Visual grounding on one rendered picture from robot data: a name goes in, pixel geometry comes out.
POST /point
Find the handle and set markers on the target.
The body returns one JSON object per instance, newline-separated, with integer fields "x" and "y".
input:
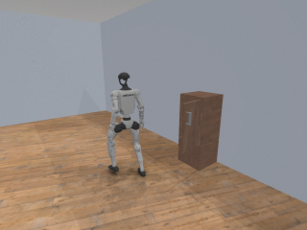
{"x": 189, "y": 118}

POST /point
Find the cupboard door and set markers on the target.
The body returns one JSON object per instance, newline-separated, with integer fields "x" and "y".
{"x": 190, "y": 135}

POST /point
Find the right robot forearm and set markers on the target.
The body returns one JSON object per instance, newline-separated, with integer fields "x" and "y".
{"x": 141, "y": 113}

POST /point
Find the robot right upper arm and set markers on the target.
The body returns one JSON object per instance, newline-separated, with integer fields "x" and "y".
{"x": 138, "y": 98}

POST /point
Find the left robot hand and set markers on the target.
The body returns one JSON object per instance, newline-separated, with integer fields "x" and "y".
{"x": 110, "y": 135}

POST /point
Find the right robot hand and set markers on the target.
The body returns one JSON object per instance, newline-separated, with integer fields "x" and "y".
{"x": 141, "y": 122}

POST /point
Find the left robot forearm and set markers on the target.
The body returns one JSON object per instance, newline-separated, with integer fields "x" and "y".
{"x": 113, "y": 119}

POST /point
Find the robot left upper arm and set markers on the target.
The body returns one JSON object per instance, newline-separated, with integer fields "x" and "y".
{"x": 114, "y": 100}

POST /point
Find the left robot thigh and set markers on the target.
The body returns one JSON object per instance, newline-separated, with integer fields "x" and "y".
{"x": 118, "y": 128}

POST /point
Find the humanoid robot head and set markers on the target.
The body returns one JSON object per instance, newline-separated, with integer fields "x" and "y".
{"x": 124, "y": 76}

